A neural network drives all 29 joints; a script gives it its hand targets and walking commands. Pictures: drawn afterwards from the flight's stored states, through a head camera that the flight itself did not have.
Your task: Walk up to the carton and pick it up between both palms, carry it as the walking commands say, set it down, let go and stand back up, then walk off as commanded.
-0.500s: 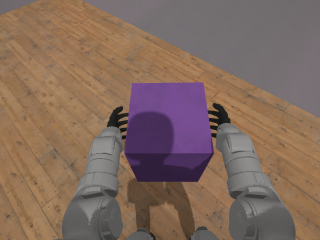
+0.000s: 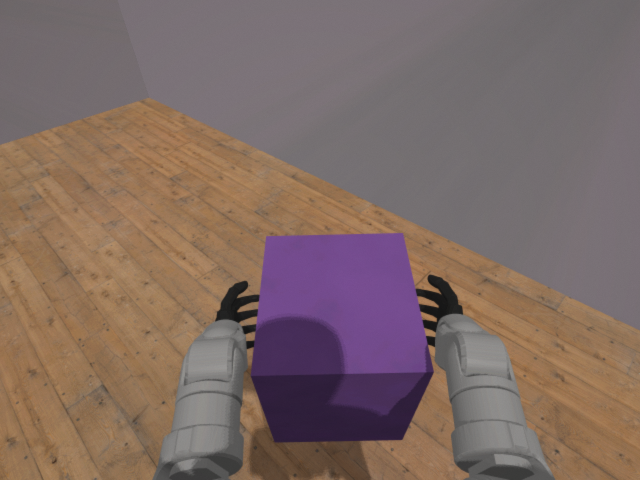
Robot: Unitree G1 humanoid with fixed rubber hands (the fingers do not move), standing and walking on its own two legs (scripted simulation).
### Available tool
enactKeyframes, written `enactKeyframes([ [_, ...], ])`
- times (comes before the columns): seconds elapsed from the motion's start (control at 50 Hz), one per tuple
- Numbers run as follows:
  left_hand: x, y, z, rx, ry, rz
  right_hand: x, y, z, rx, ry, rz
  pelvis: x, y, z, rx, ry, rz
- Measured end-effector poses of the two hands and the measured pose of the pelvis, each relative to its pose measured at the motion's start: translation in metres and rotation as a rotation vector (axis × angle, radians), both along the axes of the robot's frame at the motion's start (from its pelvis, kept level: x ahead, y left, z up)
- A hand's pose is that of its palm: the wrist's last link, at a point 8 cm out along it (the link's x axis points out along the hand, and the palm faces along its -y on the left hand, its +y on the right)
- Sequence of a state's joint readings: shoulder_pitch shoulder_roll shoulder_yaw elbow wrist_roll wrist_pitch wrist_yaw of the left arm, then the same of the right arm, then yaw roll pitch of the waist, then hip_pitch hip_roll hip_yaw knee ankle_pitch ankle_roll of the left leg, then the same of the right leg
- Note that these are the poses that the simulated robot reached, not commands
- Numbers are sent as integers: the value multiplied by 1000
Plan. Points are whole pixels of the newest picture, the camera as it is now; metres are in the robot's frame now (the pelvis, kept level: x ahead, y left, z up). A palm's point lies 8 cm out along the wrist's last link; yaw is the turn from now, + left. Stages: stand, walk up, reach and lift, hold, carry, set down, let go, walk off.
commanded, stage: reach and lift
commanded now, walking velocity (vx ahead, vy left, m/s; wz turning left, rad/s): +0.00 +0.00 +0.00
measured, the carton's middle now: (336, 341) +0.35 +0.01 -0.02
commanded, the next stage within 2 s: hold in 1.08 s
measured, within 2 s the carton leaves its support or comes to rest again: neither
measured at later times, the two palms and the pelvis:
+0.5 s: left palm (232, 329) +0.32 +0.15 +0.06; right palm (449, 326) +0.33 -0.14 +0.05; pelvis +0.01 +0.00 +0.00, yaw +0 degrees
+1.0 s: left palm (232, 338) +0.31 +0.15 +0.06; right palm (454, 340) +0.31 -0.14 +0.05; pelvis -0.01 +0.00 +0.00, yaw +0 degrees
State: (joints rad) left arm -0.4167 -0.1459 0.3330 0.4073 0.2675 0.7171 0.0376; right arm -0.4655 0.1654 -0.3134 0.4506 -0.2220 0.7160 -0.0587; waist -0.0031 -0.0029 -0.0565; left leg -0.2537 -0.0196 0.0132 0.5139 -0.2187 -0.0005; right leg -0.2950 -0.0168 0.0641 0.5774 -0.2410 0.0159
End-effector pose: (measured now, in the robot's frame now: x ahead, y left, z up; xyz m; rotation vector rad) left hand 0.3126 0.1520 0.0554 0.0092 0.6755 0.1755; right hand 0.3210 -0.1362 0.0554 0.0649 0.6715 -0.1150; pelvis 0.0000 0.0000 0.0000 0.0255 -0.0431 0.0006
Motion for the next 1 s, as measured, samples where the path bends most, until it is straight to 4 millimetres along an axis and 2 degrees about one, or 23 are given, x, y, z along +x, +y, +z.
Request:
enactKeyframes([
  [0.18,-5,-2,-6,-2,26,-6,-4,-2,0,-13,14,-3,-2,0,0,0,-5,0],
  [0.34,2,-2,-7,-1,30,-6,4,-1,-2,-14,13,-2,4,0,0,0,4,0],
  [0.46,8,-2,0,13,18,-9,6,-2,-2,-7,3,1,7,1,1,-1,10,0],
  [0.66,4,-5,0,21,25,-26,-4,-5,-7,-5,14,-10,4,1,1,-2,7,0],
  [1.0,-7,-6,1,21,23,-27,-15,-5,-4,-5,10,-12,-6,1,1,-2,-6,0],
])
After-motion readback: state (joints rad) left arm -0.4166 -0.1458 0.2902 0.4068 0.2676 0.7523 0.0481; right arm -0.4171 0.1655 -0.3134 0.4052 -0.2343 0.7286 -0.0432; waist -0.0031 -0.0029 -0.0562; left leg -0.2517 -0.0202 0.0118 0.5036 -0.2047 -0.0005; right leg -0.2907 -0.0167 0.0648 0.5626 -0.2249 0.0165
